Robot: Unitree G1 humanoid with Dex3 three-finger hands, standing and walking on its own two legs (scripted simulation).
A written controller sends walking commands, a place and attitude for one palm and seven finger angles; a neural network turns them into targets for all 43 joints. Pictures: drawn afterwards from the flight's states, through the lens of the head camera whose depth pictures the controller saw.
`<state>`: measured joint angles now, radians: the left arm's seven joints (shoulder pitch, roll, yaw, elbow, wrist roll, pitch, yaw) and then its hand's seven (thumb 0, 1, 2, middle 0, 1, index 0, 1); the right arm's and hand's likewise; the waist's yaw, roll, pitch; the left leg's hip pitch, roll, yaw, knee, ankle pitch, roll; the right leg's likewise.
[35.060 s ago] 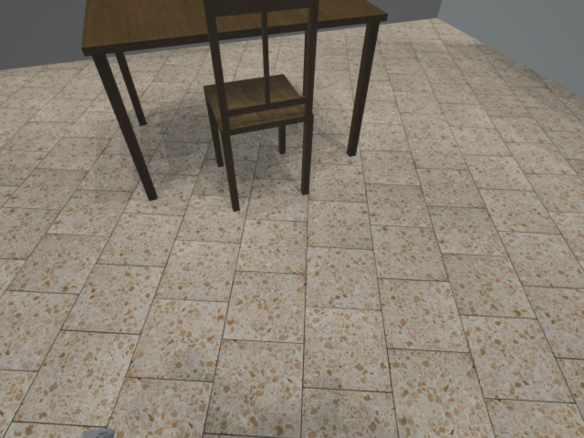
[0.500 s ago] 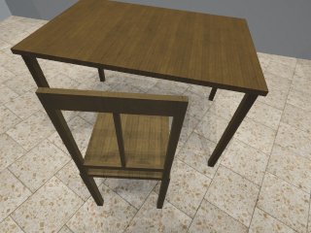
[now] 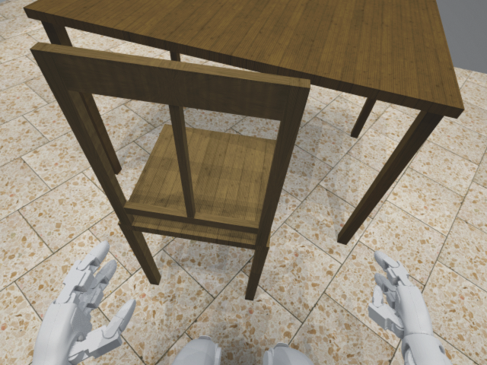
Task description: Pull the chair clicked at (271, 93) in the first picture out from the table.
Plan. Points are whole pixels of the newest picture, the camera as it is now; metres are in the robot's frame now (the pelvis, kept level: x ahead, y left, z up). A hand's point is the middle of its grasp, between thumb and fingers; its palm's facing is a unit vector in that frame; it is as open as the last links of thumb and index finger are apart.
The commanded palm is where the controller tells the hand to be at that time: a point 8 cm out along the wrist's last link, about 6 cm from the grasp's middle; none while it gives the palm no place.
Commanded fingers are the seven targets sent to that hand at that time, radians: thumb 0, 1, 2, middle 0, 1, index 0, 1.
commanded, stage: raise the hand toward the chair's back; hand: left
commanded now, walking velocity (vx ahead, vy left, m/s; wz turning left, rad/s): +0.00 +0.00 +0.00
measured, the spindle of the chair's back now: (185, 170) +0.45 +0.16 +0.03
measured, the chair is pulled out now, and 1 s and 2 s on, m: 0.18 0.18 0.18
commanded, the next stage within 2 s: aim the fingers beside a spindle in 1.60 s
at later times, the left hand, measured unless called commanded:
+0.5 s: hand (118, 278) +0.23 +0.21 +0.04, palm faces -0.03 -1.00 -0.05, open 14.3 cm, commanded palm +0.20 +0.26 +0.05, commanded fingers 0.00 -0.29 0.39 -0.08 -0.11 -0.08 -0.11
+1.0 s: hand (83, 266) +0.24 +0.25 +0.06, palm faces -0.02 -1.00 -0.06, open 16.9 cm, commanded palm +0.22 +0.31 +0.06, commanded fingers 0.00 -0.50 0.30 -0.06 -0.08 -0.06 -0.08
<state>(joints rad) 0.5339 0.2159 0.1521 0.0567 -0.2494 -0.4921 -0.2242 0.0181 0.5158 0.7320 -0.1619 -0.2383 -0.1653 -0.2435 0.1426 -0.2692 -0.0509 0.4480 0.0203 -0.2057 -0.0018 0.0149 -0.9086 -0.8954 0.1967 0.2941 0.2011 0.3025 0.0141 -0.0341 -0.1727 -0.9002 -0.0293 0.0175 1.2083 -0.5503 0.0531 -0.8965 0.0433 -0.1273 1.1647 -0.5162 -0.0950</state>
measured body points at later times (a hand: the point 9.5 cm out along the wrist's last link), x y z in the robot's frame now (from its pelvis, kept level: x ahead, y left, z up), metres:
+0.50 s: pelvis +0.01 +0.01 +0.01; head +0.09 +0.02 +0.45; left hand +0.22 +0.26 +0.05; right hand +0.16 -0.25 -0.08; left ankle +0.02 +0.09 -0.64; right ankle +0.03 -0.07 -0.64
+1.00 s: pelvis +0.01 +0.05 +0.01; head +0.08 +0.07 +0.46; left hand +0.23 +0.31 +0.06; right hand +0.20 -0.17 -0.06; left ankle +0.02 +0.09 -0.64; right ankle +0.03 -0.07 -0.64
